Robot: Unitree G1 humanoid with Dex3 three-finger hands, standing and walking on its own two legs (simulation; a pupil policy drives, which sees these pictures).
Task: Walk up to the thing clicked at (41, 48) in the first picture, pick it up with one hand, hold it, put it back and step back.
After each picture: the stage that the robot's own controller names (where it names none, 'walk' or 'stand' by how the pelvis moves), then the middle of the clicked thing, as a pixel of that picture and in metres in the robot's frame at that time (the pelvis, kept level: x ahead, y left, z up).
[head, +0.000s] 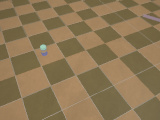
stand; (43, 50) +1.27 +0.40 -0.72
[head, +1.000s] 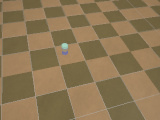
walk; (64, 49) +1.19 +0.18 -0.69
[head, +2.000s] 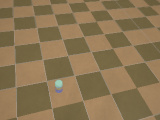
walk; (58, 86) +0.76 +0.15 -0.70
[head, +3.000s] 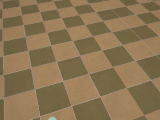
walk; out of the picture +0.48 +0.21 -0.70
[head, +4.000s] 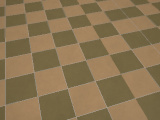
stand; out of the picture +0.35 +0.18 -0.71
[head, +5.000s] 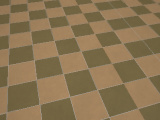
stand; out of the picture +0.32 +0.16 -0.72
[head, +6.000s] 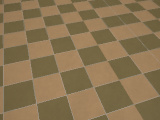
stand; out of the picture +0.33 +0.17 -0.73
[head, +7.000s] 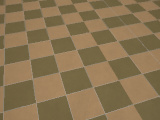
stand; out of the picture +0.34 +0.18 -0.73
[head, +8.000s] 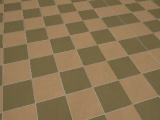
stand; out of the picture +0.33 +0.18 -0.73
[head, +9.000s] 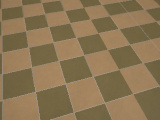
go down; out of the picture +0.34 +0.18 -0.72
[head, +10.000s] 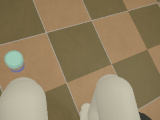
go down; (15, 62) +0.42 +0.21 -0.29
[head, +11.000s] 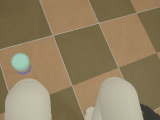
close in; (22, 64) +0.42 +0.21 -0.29
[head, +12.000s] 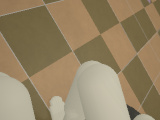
close in; out of the picture +0.41 +0.25 -0.22
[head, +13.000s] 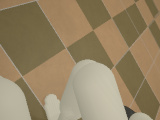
close; out of the picture +0.40 +0.26 -0.22
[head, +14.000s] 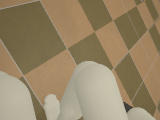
lift; out of the picture +0.38 +0.24 -0.23
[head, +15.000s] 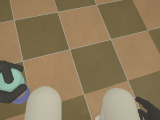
lift; (15, 87) +0.30 +0.22 -0.07
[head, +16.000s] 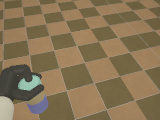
hold; (34, 95) +0.32 +0.16 +0.03
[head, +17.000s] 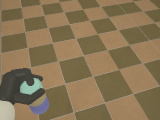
hold; (35, 96) +0.32 +0.16 -0.01
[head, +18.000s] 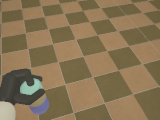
hold; (35, 97) +0.32 +0.16 -0.01
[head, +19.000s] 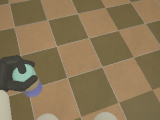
crouch; (28, 81) +0.37 +0.17 -0.08
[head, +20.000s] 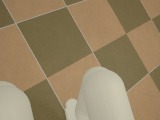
lower; out of the picture +0.41 +0.24 -0.20
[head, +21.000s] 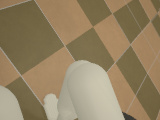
lower; out of the picture +0.41 +0.26 -0.23
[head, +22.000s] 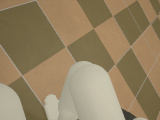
lower; out of the picture +0.41 +0.26 -0.23
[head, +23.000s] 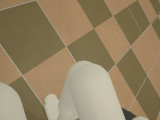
lower; out of the picture +0.41 +0.26 -0.23
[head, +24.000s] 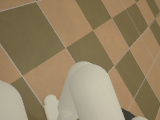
lower; out of the picture +0.40 +0.26 -0.23
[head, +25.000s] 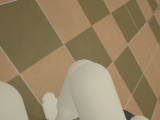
withdraw; out of the picture +0.39 +0.25 -0.22
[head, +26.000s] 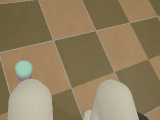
walk; (24, 71) +0.40 +0.21 -0.29
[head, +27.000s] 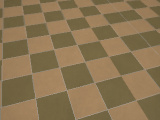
stand; out of the picture +0.33 +0.16 -0.65
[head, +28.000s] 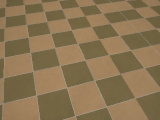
stand; out of the picture +0.36 +0.17 -0.66
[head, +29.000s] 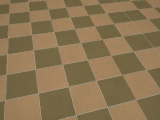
stand; out of the picture +0.35 +0.16 -0.68
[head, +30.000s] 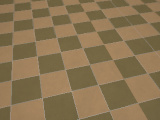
walk; out of the picture +0.36 +0.16 -0.72
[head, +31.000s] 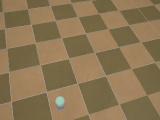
walk; (60, 103) +0.49 +0.12 -0.70
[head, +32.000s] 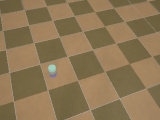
walk; (52, 71) +0.78 +0.22 -0.70
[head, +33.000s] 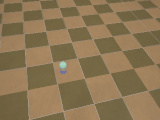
stand; (63, 68) +0.99 +0.16 -0.70
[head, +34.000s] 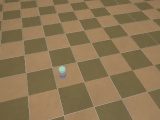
stand; (62, 72) +0.99 +0.18 -0.72
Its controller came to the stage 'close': yes
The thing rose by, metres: 0.71
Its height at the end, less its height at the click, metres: +0.00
